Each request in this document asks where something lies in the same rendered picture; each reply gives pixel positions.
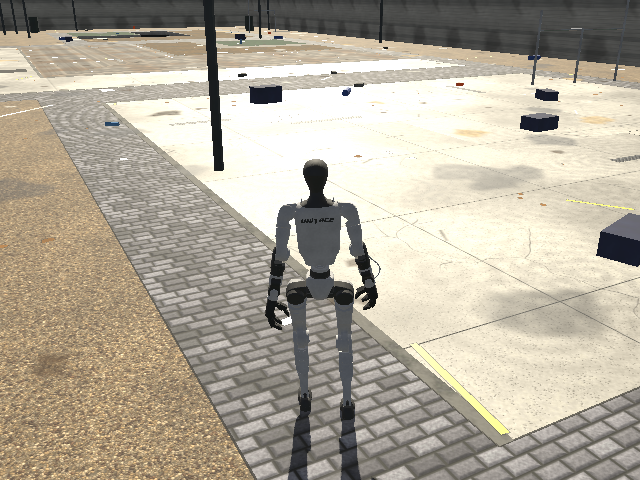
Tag robot right forearm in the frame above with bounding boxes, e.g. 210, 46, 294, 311
355, 241, 376, 288

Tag robot right hand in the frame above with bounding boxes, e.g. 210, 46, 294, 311
355, 284, 378, 310

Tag robot left hand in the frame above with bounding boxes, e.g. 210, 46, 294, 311
265, 299, 289, 330

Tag right robot foot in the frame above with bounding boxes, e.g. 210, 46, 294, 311
340, 398, 355, 420

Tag right robot upper arm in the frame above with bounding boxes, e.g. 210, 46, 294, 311
338, 201, 365, 257

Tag left robot upper arm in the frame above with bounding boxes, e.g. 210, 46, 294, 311
275, 203, 296, 261

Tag robot left forearm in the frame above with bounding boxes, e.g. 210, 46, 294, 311
266, 246, 285, 301

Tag robot left shin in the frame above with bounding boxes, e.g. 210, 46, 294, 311
293, 331, 309, 398

